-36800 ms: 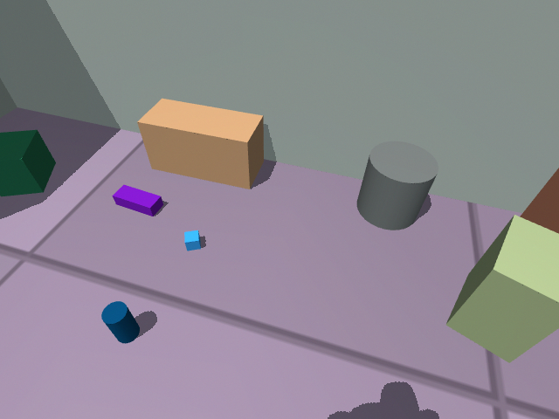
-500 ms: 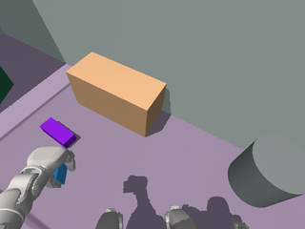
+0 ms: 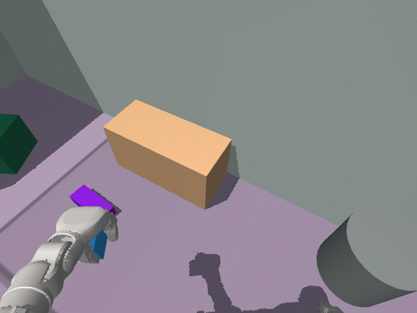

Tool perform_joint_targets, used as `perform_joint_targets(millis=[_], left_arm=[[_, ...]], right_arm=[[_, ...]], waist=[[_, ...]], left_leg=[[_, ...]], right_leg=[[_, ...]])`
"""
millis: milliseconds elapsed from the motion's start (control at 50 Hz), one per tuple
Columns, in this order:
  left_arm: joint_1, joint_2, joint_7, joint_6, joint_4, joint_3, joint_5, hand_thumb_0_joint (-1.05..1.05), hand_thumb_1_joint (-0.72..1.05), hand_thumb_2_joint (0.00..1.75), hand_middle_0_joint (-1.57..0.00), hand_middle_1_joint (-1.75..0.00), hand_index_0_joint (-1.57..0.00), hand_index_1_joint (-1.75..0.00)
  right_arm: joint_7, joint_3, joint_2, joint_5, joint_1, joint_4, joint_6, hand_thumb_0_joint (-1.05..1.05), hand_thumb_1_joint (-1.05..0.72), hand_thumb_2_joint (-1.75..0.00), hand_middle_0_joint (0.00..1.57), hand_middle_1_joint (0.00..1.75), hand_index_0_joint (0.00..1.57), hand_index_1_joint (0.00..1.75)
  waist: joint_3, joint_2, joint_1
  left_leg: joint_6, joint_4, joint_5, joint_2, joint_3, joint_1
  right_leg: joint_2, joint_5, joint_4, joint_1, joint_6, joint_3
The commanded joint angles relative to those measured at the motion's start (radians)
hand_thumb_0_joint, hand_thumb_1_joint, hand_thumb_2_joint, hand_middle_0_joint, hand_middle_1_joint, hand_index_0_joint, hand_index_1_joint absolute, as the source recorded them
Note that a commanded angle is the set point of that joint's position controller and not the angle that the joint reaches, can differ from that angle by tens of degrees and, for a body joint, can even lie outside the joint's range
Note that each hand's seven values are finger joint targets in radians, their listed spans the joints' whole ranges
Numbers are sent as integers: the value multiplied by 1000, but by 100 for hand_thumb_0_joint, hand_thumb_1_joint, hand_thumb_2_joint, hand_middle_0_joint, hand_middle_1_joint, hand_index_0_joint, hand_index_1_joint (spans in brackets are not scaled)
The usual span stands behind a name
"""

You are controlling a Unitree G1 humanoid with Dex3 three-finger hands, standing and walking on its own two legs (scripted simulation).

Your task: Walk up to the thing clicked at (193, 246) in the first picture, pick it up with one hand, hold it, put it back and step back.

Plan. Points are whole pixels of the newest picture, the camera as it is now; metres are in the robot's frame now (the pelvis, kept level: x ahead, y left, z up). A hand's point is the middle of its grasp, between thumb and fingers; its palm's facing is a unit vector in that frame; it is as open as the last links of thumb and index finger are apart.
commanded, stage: hold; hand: left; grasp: from above
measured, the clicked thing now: (87, 241) +0.32 +0.25 -0.10
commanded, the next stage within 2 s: crouch in 1.86 s
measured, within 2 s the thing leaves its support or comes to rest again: neither
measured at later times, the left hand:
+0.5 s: hand (88, 228) +0.32 +0.22 -0.02, palm faces -0.48 -0.01 -0.88, open 6.7 cm
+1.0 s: hand (89, 233) +0.30 +0.21 +0.00, palm faces -0.48 -0.01 -0.88, open 6.7 cm
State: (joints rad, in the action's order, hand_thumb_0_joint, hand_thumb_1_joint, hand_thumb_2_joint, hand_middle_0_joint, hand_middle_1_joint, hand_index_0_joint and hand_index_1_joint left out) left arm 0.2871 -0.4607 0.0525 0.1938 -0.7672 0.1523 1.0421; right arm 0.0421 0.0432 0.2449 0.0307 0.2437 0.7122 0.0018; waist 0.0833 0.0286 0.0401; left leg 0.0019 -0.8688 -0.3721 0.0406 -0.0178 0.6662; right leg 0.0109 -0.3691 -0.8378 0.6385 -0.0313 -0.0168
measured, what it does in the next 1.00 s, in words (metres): stands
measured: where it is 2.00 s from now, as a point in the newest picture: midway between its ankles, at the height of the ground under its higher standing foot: outside the picture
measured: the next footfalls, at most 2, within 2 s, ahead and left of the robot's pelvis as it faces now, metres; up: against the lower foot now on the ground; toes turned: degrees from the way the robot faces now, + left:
none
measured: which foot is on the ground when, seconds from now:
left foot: down 0.00-1.00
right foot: down 0.00-1.00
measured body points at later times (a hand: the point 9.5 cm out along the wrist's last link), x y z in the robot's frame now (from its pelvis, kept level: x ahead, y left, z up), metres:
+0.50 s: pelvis +0.02 +0.00 +0.02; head +0.05 -0.01 +0.47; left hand +0.34 +0.22 +0.03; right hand +0.14 -0.27 -0.10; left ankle +0.03 +0.12 -0.70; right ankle +0.03 -0.14 -0.70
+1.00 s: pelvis +0.01 -0.01 +0.03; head +0.02 -0.02 +0.48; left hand +0.32 +0.21 +0.05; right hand +0.14 -0.27 -0.08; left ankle +0.03 +0.12 -0.70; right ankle +0.03 -0.14 -0.70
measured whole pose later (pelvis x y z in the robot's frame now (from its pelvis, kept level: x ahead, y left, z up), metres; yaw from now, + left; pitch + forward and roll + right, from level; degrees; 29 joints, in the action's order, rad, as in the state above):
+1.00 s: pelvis +0.01 -0.01 +0.03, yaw -1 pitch +2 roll +0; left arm 0.24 -0.45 -0.08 0.18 -0.64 0.19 1.00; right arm 0.07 0.03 0.25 0.04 0.20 0.68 0.07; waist 0.04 0.04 0.01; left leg 0.01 -0.61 -0.27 0.03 -0.04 0.37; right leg 0.02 -0.28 -0.61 0.37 -0.02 -0.03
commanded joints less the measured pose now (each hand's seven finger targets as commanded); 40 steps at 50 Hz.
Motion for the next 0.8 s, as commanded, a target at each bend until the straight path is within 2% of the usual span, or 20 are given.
perform_joint_targets(millis=[0,40,80,120,180,220,260,280,300,320,340,360,400,480,520,580,660,700,780], left_arm=[[351,-237,38,1,208,-96,-6,0,70,55,-105,-45,-107,-43],[342,-238,30,2,198,-97,-10,0,69,57,-105,-45,-106,-44],[335,-255,24,4,212,-109,-14,0,72,59,-107,-47,-109,-45],[330,-224,14,2,211,-84,-14,0,71,61,-106,-49,-108,-47],[313,-239,1,-3,222,-99,-20,0,74,60,-107,-49,-109,-47],[312,-220,-15,-6,222,-79,-20,0,74,61,-106,-51,-109,-49],[300,-233,-22,-4,233,-99,-34,0,74,63,-106,-52,-108,-50],[300,-230,-27,-3,241,-90,-27,0,74,64,-106,-52,-108,-50],[308,-232,-32,-1,247,-93,-28,0,74,64,-106,-52,-108,-50],[309,-241,-36,1,254,-101,-32,0,74,64,-106,-51,-108,-49],[308,-235,-39,3,263,-98,-35,0,74,61,-105,-53,-108,-50],[295,-226,-43,2,256,-91,-30,0,72,62,-104,-51,-107,-49],[302,-244,-47,5,278,-105,-32,0,73,63,-105,-51,-108,-49],[295,-227,-55,2,292,-92,-35,0,74,66,-107,-51,-109,-49],[292,-244,-54,0,295,-111,-32,0,74,67,-107,-53,-109,-51],[309,-221,-59,-5,305,-85,-36,0,75,67,-106,-54,-109,-52],[289,-242,-66,-9,298,-106,-42,0,72,67,-106,-52,-108,-50],[301,-216,-73,-11,317,-82,-46,0,74,68,-106,-55,-108,-53],[290,-225,-79,-15,316,-84,-46,0,74,66,-106,-53,-108,-51]], right_arm=[[16,53,145,4,-6,-104,-30,0,-91,-90,20,30,20,30],[18,55,145,3,-3,-96,-28,0,-91,-90,20,30,20,30],[19,56,148,5,-11,-104,-25,0,-91,-90,20,30,20,30],[17,51,143,6,-15,-106,-23,0,-91,-90,20,30,20,30],[20,57,149,7,-25,-110,-18,0,-91,-90,20,30,20,30],[20,53,145,6,-22,-105,-14,0,-91,-90,20,30,20,30],[21,53,146,7,-24,-110,-11,0,-91,-90,20,30,20,30],[23,51,145,7,-35,-119,-9,0,-91,-90,20,30,20,30],[23,51,147,7,-35,-121,-7,0,-90,-90,20,30,20,30],[25,50,146,8,-43,-124,-6,0,-90,-90,20,30,20,30],[25,51,144,7,-42,-121,-6,0,-90,-90,20,30,20,30],[26,49,142,6,-46,-124,-5,0,-91,-90,20,30,20,30],[28,51,146,7,-55,-133,-3,0,-90,-90,20,30,20,30],[30,48,144,7,-57,-134,0,0,-90,-90,20,30,20,30],[32,50,147,8,-61,-134,4,0,-90,-90,20,30,20,30],[31,49,145,8,-60,-134,9,0,-90,-90,20,30,20,30],[34,46,145,12,-78,-144,16,0,-90,-90,20,30,20,30],[35,43,142,10,-84,-148,18,0,-90,-90,20,30,20,30],[38,40,143,13,-92,-155,23,0,-90,-90,20,30,20,30]], waist=[[294,46,-5],[295,34,-2],[294,18,-14],[269,27,-12],[283,16,-20],[269,13,-10],[265,18,-17],[257,28,-24],[249,20,-16],[245,21,-23],[245,27,-17],[246,24,-21],[250,24,-27],[260,21,-24],[263,13,-30],[254,21,-20],[237,9,-35],[227,25,-26],[212,16,-34]], left_leg=[[0,158,193,-44,7,-273],[-1,160,228,-42,10,-283],[-6,172,234,-48,3,-291],[-4,187,227,-51,-1,-297],[-3,201,273,-47,-1,-332],[-4,205,292,-46,0,-330],[-4,218,293,-46,2,-340],[-4,225,294,-48,-4,-346],[-4,228,282,-48,-2,-341],[-4,237,275,-47,-2,-350],[-3,239,275,-47,1,-353],[-2,243,286,-46,-1,-364],[-5,247,300,-47,-4,-373],[-6,250,341,-47,-9,-400],[-7,254,359,-46,-8,-407],[-7,267,356,-46,-10,-420],[-10,287,335,-49,-14,-421],[-9,295,327,-48,-13,-425],[-10,315,311,-45,-14,-434]], right_leg=[[-43,168,155,-107,43,11],[-45,198,163,-127,40,11],[-42,212,183,-159,37,7],[-42,204,198,-162,38,4],[-44,241,207,-193,38,9],[-46,261,209,-199,37,8],[-46,254,216,-213,38,12],[-44,258,220,-210,40,10],[-45,247,227,-212,39,9],[-47,236,234,-218,39,12],[-46,237,233,-221,38,10],[-47,244,233,-220,41,11],[-46,258,243,-233,38,11],[-44,300,242,-252,37,10],[-47,313,245,-263,36,12],[-47,312,252,-267,35,12],[-45,292,275,-289,35,12],[-46,285,281,-280,35,11],[-47,265,294,-287,38,12]])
